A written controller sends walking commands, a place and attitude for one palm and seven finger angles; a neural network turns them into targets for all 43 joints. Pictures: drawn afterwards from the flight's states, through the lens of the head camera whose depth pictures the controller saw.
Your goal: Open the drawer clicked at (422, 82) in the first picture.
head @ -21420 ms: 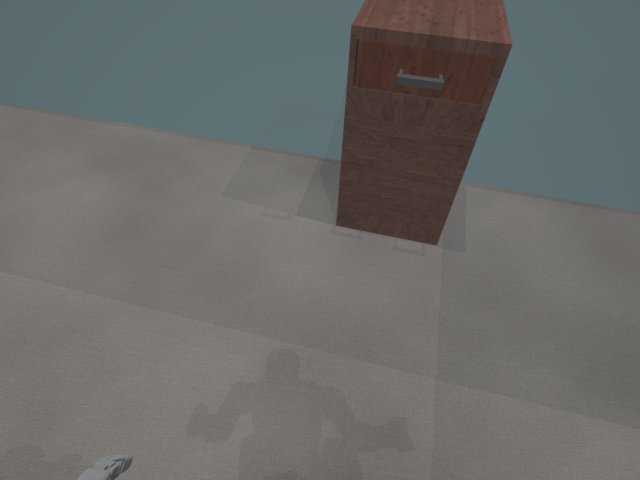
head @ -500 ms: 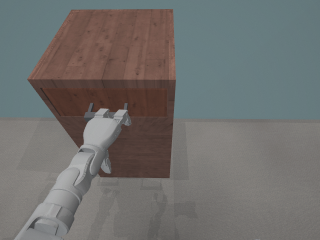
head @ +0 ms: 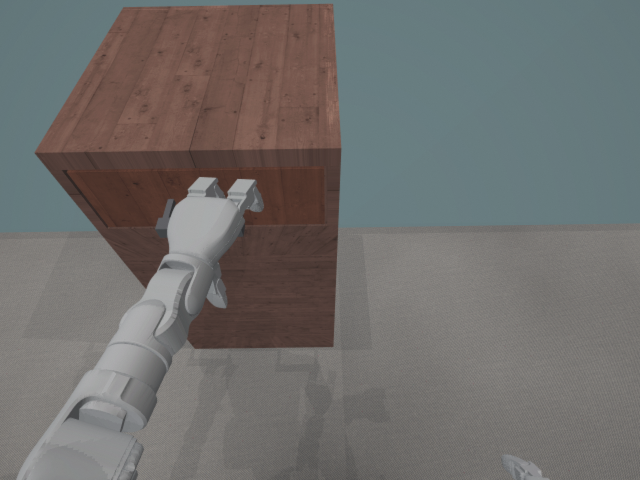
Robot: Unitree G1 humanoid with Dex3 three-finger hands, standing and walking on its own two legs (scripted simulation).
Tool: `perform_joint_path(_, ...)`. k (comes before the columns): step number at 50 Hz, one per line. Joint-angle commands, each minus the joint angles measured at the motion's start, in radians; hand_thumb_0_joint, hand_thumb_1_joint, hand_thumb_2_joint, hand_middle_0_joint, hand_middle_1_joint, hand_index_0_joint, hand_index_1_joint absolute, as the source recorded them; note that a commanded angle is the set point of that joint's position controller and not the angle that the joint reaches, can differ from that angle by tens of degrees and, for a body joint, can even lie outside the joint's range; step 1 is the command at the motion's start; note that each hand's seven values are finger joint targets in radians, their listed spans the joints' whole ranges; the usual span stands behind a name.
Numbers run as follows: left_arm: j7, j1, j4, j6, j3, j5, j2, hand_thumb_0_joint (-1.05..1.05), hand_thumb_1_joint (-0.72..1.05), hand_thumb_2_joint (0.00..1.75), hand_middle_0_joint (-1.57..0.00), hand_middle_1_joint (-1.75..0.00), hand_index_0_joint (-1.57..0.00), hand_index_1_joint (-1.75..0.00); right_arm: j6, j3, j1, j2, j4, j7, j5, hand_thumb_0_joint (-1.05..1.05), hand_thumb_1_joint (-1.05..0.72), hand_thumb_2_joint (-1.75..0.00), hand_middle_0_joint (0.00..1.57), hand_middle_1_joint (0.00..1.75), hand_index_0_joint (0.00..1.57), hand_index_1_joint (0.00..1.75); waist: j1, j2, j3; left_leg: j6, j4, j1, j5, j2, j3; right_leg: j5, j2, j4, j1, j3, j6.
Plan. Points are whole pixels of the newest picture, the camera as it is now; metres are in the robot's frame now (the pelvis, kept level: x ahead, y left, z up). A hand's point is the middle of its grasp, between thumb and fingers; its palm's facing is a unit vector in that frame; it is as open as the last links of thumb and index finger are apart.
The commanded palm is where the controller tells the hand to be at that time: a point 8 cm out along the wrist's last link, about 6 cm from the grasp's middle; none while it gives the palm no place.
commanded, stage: re-aim the fingers above the handle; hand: left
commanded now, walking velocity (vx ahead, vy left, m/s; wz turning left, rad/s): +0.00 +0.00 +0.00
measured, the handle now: (203, 216) +0.51 +0.20 -0.02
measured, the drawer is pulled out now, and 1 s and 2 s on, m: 0.00 0.00 0.00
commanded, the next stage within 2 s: lower the fingers behind the handle in 0.24 s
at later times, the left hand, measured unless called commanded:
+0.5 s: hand (223, 225) +0.43 +0.14 +0.06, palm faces +0.16 -0.13 -0.98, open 13.8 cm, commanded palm +0.38 +0.18 +0.07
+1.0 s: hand (214, 263) +0.41 +0.17 -0.01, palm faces +0.07 -0.08 -0.99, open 13.9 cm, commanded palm +0.38 +0.19 +0.04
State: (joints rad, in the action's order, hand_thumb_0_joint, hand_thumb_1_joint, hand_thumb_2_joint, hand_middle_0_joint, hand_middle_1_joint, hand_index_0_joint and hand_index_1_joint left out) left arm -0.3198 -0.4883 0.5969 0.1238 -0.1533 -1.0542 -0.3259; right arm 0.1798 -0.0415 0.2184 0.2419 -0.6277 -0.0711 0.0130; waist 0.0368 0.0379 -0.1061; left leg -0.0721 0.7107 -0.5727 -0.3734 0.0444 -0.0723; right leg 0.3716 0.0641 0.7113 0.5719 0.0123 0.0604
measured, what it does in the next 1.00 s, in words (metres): stands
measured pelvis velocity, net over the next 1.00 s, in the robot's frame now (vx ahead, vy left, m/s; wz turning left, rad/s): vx -0.01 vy -0.01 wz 0.01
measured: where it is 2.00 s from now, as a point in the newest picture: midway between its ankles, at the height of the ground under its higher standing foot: outside the picture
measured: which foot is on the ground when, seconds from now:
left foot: down 0.00-1.00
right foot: down 0.00-1.00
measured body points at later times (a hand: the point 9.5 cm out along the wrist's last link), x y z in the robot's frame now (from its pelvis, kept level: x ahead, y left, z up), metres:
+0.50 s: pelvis +0.00 -0.01 +0.00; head +0.06 -0.02 +0.44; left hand +0.41 +0.15 +0.11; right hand +0.13 -0.26 -0.13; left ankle -0.02 +0.07 -0.71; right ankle -0.02 -0.08 -0.71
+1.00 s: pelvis -0.01 -0.01 -0.02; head +0.07 -0.03 +0.43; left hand +0.40 +0.17 +0.04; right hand +0.08 -0.29 -0.15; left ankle -0.02 +0.07 -0.71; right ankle -0.02 -0.09 -0.71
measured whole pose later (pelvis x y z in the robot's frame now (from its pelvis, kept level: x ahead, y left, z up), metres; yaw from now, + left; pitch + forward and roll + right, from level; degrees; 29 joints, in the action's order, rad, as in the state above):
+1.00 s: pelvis -0.01 -0.01 -0.02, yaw +1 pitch +18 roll +0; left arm -0.49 -0.53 0.79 0.06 -0.10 -1.11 -0.31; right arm 0.15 -0.08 0.25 0.26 -0.67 -0.02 -0.01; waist 0.04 0.05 -0.17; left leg -0.06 0.83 -0.75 -0.40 0.03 -0.05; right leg 0.40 0.07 0.82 0.74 0.04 0.08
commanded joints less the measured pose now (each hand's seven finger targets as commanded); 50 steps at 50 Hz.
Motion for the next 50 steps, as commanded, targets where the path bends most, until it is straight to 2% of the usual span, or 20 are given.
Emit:
perform_joint_path(1, -0.198, -0.365, -0.056, -0.188, 0.221, -0.027, -0.336, 0.0, -0.5, 0.3, -0.3, -1.2, -0.3, -1.2, -0.025, -0.017, -0.041, 0.098, 0.092, 0.008, -0.001, 0.0, -0.9, -0.9, 0.2, 0.3, 0.2, 0.3, -0.103, 0.006, -0.425, 0.053, -0.056, 0.139, 0.444, 0.003, 0.047, -0.431, -0.011, -0.038, -0.234, -0.053, 0.01)
perform_joint_path(3, -0.174, -0.277, 0.096, -0.312, 0.16, -0.026, -0.267, 0.0, -0.5, 0.3, -0.3, -1.2, -0.3, -1.2, -0.017, -0.023, -0.018, 0.115, 0.069, 0.026, 0.007, 0.0, -0.9, -0.9, 0.2, 0.3, 0.2, 0.3, -0.086, -0.021, -0.423, 0.056, -0.077, 0.138, 0.441, -0.009, 0.036, -0.452, -0.009, -0.068, -0.257, -0.048, 0.0)
perform_joint_path(6, -0.005, -0.229, 0.128, -0.42, 0.009, 0.063, -0.127, 0.0, -0.5, 0.3, -0.3, -1.2, -0.3, -1.2, 0.0, -0.041, 0.003, 0.16, 0.085, 0.036, 0.038, 0.0, -0.9, -0.9, 0.2, 0.3, 0.2, 0.3, -0.009, -0.185, -0.403, 0.03, -0.095, 0.167, 0.443, -0.02, 0.036, -0.525, -0.015, -0.127, -0.314, -0.047, -0.028)
perform_joint_path(9, 0.192, -0.345, -0.121, -0.341, -0.207, 0.161, 0.081, 0.0, -0.5, 0.3, -0.3, -1.2, -0.3, -1.2, -0.013, -0.047, -0.03, 0.165, 0.122, 0.01, 0.038, 0.0, -0.9, -0.9, 0.2, 0.3, 0.2, 0.3, 0.094, -0.219, -0.346, -0.003, -0.089, 0.254, 0.459, -0.017, 0.067, -0.562, -0.031, -0.161, -0.271, -0.044, -0.049)
perform_joint_path(12, 0.215, -0.426, -0.282, -0.176, -0.142, 0.155, -0.024, 0.0, -0.5, 0.3, -0.3, -1.2, -0.3, -1.2, -0.054, -0.037, -0.007, 0.143, 0.09, -0.002, 0.013, 0.0, -0.9, -0.9, 0.2, 0.3, 0.2, 0.3, 0.073, -0.019, -0.355, -0.004, -0.074, 0.37, 0.501, -0.007, 0.115, -0.455, -0.03, -0.139, -0.172, -0.04, -0.034)
perform_joint_path(15, 0.119, -0.604, -0.446, -0.03, 0.004, 0.096, -0.185, 0.0, -0.5, 0.3, -0.3, -1.2, -0.3, -1.2, -0.071, -0.044, 0.044, 0.121, 0.053, -0.008, -0.006, 0.0, -0.9, -0.9, 0.2, 0.3, 0.2, 0.3, 0.045, 0.161, -0.432, 0.045, -0.053, 0.524, 0.631, -0.033, 0.151, -0.375, -0.022, -0.108, -0.048, -0.026, -0.013)
perform_joint_path(17, 0.025, -0.533, -0.383, 0.011, 0.145, 0.051, -0.286, 0.0, -0.5, 0.3, -0.3, -1.2, -0.3, -1.2, -0.069, -0.037, 0.057, 0.112, 0.045, -0.009, -0.013, 0.0, -0.9, -0.9, 0.2, 0.3, 0.2, 0.3, -0.001, 0.126, -0.419, 0.07, -0.041, 0.468, 0.66, -0.036, 0.144, -0.367, -0.015, -0.073, -0.048, -0.013, -0.004)
perform_joint_path(19, -0.066, -0.492, -0.249, -0.011, 0.273, 0.017, -0.384, 0.0, -0.5, 0.3, -0.3, -1.2, -0.3, -1.2, -0.058, -0.033, 0.048, 0.11, 0.034, -0.002, -0.011, 0.0, -0.9, -0.9, 0.2, 0.3, 0.2, 0.3, -0.04, 0.036, -0.374, 0.059, -0.036, 0.283, 0.517, -0.012, 0.116, -0.365, -0.013, -0.048, -0.113, -0.017, 0.004)
perform_joint_path(21, -0.136, -0.405, -0.102, -0.089, 0.194, 0.002, -0.255, 0.0, -0.5, 0.3, -0.3, -1.2, -0.3, -1.2, -0.05, -0.022, -0.006, 0.088, 0.058, 0.011, -0.003, 0.0, -0.9, -0.9, 0.2, 0.3, 0.2, 0.3, -0.051, -0.06, -0.282, 0.049, -0.043, 0.134, 0.391, 0.004, 0.084, -0.342, -0.014, -0.042, -0.125, -0.016, 0.005)
perform_joint_path(24, -0.18, -0.254, 0.113, -0.244, 0.141, -0.011, -0.174, 0.0, -0.5, 0.3, -0.3, -1.2, -0.3, -1.2, -0.034, -0.02, -0.039, 0.099, 0.073, 0.038, -0.01, 0.0, -0.9, -0.9, 0.2, 0.3, 0.2, 0.3, -0.085, -0.086, -0.309, 0.056, -0.057, 0.082, 0.366, 0.005, 0.046, -0.362, -0.011, -0.057, -0.172, -0.035, 0.006)
perform_joint_path(27, -0.133, -0.27, 0.222, -0.409, 0.032, -0.045, -0.117, 0.0, -0.5, 0.3, -0.3, -1.2, -0.3, -1.2, -0.004, -0.019, -0.034, 0.122, 0.08, 0.058, 0.011, 0.0, -0.9, -0.9, 0.2, 0.3, 0.2, 0.3, -0.059, -0.106, -0.349, 0.052, -0.078, 0.073, 0.351, -0.003, 0.023, -0.407, -0.016, -0.092, -0.236, -0.054, -0.009)
perform_joint_path(29, -0.045, -0.302, 0.193, -0.45, -0.024, -0.004, -0.091, 0.0, -0.5, 0.3, -0.3, -1.2, -0.3, -1.2, 0.003, -0.028, -0.023, 0.146, 0.101, 0.048, 0.027, 0.0, -0.9, -0.9, 0.2, 0.3, 0.2, 0.3, -0.009, -0.169, -0.387, 0.034, -0.073, 0.099, 0.378, -0.004, 0.028, -0.497, -0.018, -0.109, -0.292, -0.062, -0.02)
perform_joint_path(31, 0.059, -0.337, 0.1, -0.411, -0.043, 0.063, -0.083, 0.0, -0.5, 0.3, -0.3, -1.2, -0.3, -1.2, 0.007, -0.033, -0.015, 0.162, 0.115, 0.022, 0.028, 0.0, -0.9, -0.9, 0.2, 0.3, 0.2, 0.3, 0.035, -0.218, -0.388, 0.013, -0.067, 0.112, 0.373, 0.0, 0.038, -0.583, -0.036, -0.12, -0.331, -0.069, -0.04)
perform_joint_path(34, 0.155, -0.507, -0.16, -0.201, -0.03, 0.117, -0.126, 0.0, -0.5, 0.3, -0.3, -1.2, -0.3, -1.2, -0.021, -0.035, -0.009, 0.146, 0.12, -0.014, 0.009, 0.0, -0.9, -0.9, 0.2, 0.3, 0.2, 0.3, 0.062, -0.122, -0.405, -0.006, -0.055, 0.168, 0.372, 0.011, 0.062, -0.595, -0.052, -0.114, -0.329, -0.088, -0.044)
perform_joint_path(36, 0.128, -0.448, -0.138, -0.106, -0.009, 0.071, -0.143, 0.0, -0.5, 0.3, -0.3, -1.2, -0.3, -1.2, -0.038, -0.043, 0.034, 0.12, 0.078, -0.018, -0.004, 0.0, -0.9, -0.9, 0.2, 0.3, 0.2, 0.3, 0.04, 0.027, -0.422, -0.002, -0.037, 0.244, 0.416, 0.012, 0.07, -0.531, -0.043, -0.093, -0.24, -0.081, -0.029)
perform_joint_path(38, 0.087, -0.431, -0.084, -0.039, -0.021, 0.022, -0.105, 0.0, -0.5, 0.3, -0.3, -1.2, -0.3, -1.2, -0.045, -0.044, 0.068, 0.11, 0.048, -0.007, -0.005, 0.0, -0.9, -0.9, 0.2, 0.3, 0.2, 0.3, 0.049, 0.044, -0.295, 0.011, -0.011, 0.225, 0.378, -0.001, 0.088, -0.387, -0.03, -0.092, -0.065, -0.052, -0.014)
perform_joint_path(40, 0.016, -0.442, -0.073, 0.032, 0.063, -0.021, -0.166, 0.0, -0.5, 0.3, -0.3, -1.2, -0.3, -1.2, -0.047, -0.056, 0.078, 0.11, 0.036, 0.006, -0.009, 0.0, -0.9, -0.9, 0.2, 0.3, 0.2, 0.3, 0.034, 0.011, -0.268, 0.015, 0.021, 0.157, 0.328, -0.008, 0.097, -0.313, -0.024, -0.067, 0.003, -0.054, -0.005)
perform_joint_path(43, -0.103, -0.422, -0.027, 0.027, 0.112, -0.034, -0.169, 0.0, -0.5, 0.3, -0.3, -1.2, -0.3, -1.2, -0.06, -0.065, 0.083, 0.109, 0.035, 0.027, -0.012, 0.0, -0.9, -0.9, 0.2, 0.3, 0.2, 0.3, 0.01, 0.019, -0.344, 0.025, 0.052, 0.086, 0.315, -0.004, 0.096, -0.309, -0.018, -0.007, 0.011, -0.047, 0.003)
perform_joint_path(46, -0.209, -0.367, 0.03, -0.055, 0.217, -0.038, -0.25, 0.0, -0.5, 0.3, -0.3, -1.2, -0.3, -1.2, -0.06, -0.067, 0.08, 0.114, 0.044, 0.046, -0.023, 0.0, -0.9, -0.9, 0.2, 0.3, 0.2, 0.3, -0.031, -0.008, -0.447, 0.031, 0.075, 0.027, 0.36, 0.003, 0.076, -0.392, -0.015, 0.037, -0.068, -0.05, -0.002)
perform_joint_path(50, -0.261, -0.405, 0.132, -0.208, 0.183, -0.067, -0.245, 0.0, -0.5, 0.3, -0.3, -1.2, -0.3, -1.2, -0.041, -0.065, 0.079, 0.126, 0.039, 0.057, -0.021, 0.0, -0.9, -0.9, 0.2, 0.3, 0.2, 0.3, -0.006, -0.065, -0.468, 0.027, 0.075, -0.021, 0.339, 0.005, 0.054, -0.428, -0.012, 0.026, -0.11, -0.055, -0.016)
